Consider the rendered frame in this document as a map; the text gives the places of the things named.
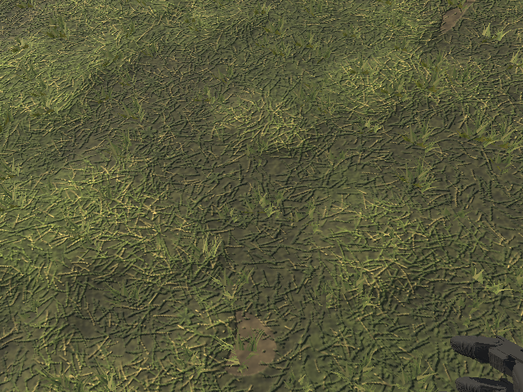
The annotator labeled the right robot hand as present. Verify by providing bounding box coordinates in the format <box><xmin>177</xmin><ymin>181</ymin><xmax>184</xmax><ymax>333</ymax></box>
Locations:
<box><xmin>439</xmin><ymin>336</ymin><xmax>523</xmax><ymax>392</ymax></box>

